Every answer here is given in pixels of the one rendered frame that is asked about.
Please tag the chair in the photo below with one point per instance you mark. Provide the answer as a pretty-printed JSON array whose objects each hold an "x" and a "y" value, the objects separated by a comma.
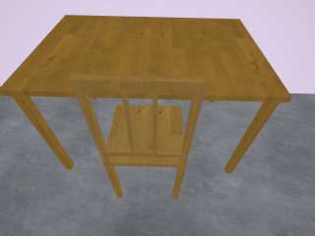
[{"x": 142, "y": 135}]

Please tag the table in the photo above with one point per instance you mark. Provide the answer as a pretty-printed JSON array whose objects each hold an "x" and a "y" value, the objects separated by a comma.
[{"x": 220, "y": 50}]

